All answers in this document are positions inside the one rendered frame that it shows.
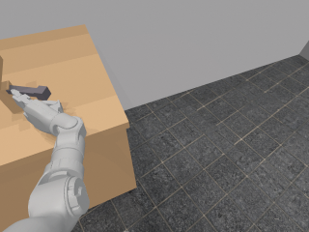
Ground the left robot forearm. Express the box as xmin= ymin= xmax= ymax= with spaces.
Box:
xmin=28 ymin=112 xmax=87 ymax=218

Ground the robot left upper arm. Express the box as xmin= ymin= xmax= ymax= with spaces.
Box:
xmin=3 ymin=176 xmax=90 ymax=232

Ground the robot left hand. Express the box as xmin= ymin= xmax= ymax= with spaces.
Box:
xmin=11 ymin=89 xmax=64 ymax=134

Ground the tap lever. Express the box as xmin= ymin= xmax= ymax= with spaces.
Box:
xmin=6 ymin=85 xmax=51 ymax=101

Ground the counter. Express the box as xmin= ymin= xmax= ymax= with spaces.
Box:
xmin=0 ymin=24 xmax=137 ymax=232

